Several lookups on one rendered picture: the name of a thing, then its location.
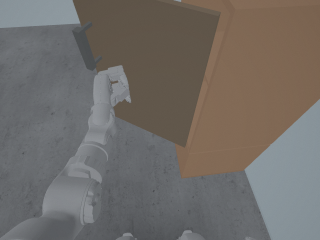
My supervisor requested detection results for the robot left hand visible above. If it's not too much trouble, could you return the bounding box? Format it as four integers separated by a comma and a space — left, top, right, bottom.
93, 65, 131, 107

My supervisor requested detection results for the left robot upper arm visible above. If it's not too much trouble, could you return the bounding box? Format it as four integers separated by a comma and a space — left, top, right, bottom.
0, 175, 102, 240

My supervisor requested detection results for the robot left forearm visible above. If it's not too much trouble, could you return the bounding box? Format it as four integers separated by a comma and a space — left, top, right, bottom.
42, 103, 117, 214

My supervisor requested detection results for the handle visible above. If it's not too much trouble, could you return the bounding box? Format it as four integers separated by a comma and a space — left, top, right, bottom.
72, 21, 102, 71

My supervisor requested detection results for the robot shin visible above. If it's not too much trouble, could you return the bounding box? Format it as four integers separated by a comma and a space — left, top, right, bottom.
182, 230, 192, 235
123, 233, 133, 237

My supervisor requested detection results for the right robot shin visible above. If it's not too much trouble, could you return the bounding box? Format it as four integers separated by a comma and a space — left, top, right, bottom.
182, 230, 192, 235

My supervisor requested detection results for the cupboard door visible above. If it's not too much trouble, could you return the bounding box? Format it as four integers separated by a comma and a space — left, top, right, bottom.
72, 0, 221, 148

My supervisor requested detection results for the left robot shin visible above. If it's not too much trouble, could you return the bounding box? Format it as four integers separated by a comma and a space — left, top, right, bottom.
123, 233, 133, 237

